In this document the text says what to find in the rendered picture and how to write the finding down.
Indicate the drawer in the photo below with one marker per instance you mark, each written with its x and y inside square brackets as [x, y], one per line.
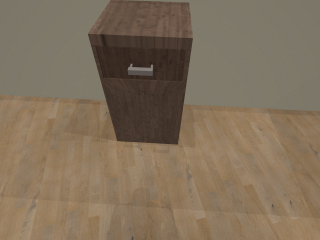
[168, 64]

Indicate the handle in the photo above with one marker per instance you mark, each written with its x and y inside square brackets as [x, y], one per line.
[140, 71]

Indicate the cabinet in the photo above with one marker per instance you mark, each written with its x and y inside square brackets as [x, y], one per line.
[142, 110]

